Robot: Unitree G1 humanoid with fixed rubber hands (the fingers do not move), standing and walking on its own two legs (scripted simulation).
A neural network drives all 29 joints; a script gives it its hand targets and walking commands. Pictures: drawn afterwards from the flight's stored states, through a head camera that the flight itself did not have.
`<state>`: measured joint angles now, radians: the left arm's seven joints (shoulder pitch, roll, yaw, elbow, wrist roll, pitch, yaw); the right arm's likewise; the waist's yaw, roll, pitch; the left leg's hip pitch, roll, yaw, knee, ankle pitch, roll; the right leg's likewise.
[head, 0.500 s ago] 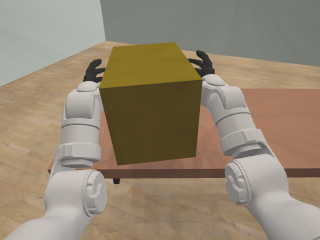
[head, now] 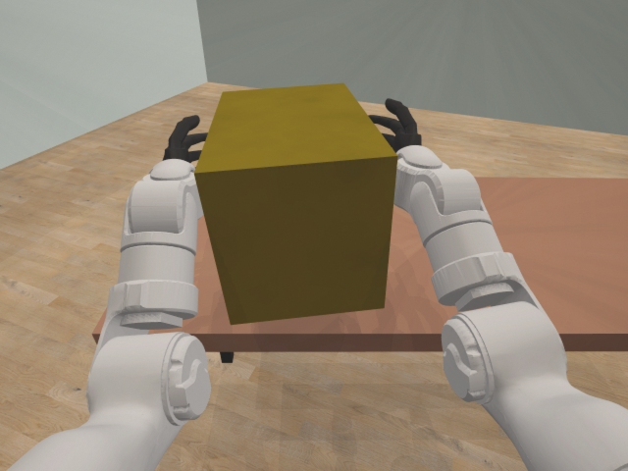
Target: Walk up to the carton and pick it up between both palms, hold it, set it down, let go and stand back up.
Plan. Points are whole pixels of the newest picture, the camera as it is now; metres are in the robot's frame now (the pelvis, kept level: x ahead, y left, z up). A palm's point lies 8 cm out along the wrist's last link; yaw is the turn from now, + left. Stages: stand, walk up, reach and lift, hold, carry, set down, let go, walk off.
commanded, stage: hold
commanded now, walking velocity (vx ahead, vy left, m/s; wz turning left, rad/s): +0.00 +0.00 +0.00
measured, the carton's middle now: (294, 188) +0.40 +0.02 +0.23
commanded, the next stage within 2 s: none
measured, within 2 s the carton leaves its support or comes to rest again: neither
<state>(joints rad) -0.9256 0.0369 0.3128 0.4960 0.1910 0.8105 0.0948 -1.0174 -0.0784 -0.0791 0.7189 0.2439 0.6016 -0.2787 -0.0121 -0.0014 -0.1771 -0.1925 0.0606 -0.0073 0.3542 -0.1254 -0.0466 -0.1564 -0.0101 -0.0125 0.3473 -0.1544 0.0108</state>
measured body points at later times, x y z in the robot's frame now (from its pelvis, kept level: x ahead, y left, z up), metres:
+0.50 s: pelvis +0.00 +0.00 +0.00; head -0.08 +0.01 +0.44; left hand +0.39 +0.16 +0.27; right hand +0.40 -0.11 +0.28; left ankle +0.04 +0.15 -0.75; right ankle +0.02 -0.13 -0.75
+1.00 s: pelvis +0.00 +0.00 +0.00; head -0.08 +0.00 +0.44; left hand +0.39 +0.16 +0.27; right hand +0.40 -0.11 +0.28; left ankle +0.04 +0.15 -0.75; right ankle +0.02 -0.13 -0.75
